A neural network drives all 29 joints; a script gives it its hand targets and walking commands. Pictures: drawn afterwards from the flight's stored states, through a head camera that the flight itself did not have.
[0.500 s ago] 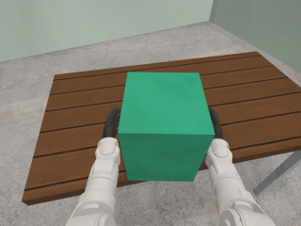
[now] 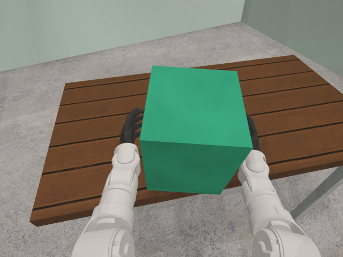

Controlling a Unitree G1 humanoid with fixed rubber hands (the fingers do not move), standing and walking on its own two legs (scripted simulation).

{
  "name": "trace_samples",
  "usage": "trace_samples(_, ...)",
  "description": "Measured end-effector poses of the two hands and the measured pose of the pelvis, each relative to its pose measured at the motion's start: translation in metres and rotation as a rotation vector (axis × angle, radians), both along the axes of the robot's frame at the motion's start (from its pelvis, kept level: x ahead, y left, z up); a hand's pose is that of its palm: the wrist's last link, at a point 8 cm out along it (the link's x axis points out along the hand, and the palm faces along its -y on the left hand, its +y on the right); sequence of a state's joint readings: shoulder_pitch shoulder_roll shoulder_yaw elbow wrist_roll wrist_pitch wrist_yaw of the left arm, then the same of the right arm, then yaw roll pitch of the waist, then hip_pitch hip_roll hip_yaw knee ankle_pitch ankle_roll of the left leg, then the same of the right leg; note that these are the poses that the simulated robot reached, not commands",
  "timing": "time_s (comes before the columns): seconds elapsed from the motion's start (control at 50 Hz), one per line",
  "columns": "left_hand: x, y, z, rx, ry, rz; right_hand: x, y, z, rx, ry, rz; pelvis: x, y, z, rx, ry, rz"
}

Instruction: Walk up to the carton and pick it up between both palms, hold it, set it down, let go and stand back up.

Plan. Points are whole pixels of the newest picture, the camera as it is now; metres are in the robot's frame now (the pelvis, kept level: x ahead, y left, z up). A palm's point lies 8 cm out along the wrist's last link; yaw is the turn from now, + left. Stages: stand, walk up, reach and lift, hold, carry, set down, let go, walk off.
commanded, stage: reach and lift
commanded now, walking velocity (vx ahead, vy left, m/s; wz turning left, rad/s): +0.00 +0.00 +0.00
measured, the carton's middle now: (188, 135) +0.42 -0.03 +0.08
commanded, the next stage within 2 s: none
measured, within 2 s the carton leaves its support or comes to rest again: neither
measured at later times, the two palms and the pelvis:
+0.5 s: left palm (125, 136) +0.39 +0.13 +0.11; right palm (250, 139) +0.37 -0.16 +0.10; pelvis +0.00 +0.00 +0.00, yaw -1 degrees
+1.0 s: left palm (113, 126) +0.37 +0.14 +0.16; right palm (252, 134) +0.35 -0.15 +0.14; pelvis -0.02 +0.01 +0.00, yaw +1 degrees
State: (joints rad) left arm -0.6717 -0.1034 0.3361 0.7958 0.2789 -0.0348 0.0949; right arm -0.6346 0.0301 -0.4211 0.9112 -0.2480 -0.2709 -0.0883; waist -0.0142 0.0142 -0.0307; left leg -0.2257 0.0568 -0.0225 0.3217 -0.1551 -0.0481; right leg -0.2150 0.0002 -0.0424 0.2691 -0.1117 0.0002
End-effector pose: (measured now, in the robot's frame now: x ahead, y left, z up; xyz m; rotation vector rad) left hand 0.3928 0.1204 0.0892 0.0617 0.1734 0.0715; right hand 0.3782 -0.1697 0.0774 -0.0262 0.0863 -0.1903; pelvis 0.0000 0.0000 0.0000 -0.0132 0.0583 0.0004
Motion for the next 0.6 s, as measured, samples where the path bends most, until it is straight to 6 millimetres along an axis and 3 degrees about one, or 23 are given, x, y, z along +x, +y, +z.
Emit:
trace_samples(0.18,0.002,-0.001,0.014,-0.001,-0.041,-0.002,0.002,-0.001,0.020,-0.022,-0.040,0.001,-0.003,-0.001,0.001,0.003,-0.016,-0.007)
trace_samples(0.42,-0.005,0.004,0.016,-0.012,-0.039,0.004,-0.003,0.004,0.022,-0.002,-0.040,0.004,-0.003,0.000,0.001,0.000,-0.049,-0.017)
trace_samples(0.6,-0.007,0.004,0.033,-0.001,-0.045,0.005,-0.005,0.004,0.033,0.033,-0.047,0.003,-0.005,0.000,0.000,-0.002,-0.076,-0.007)
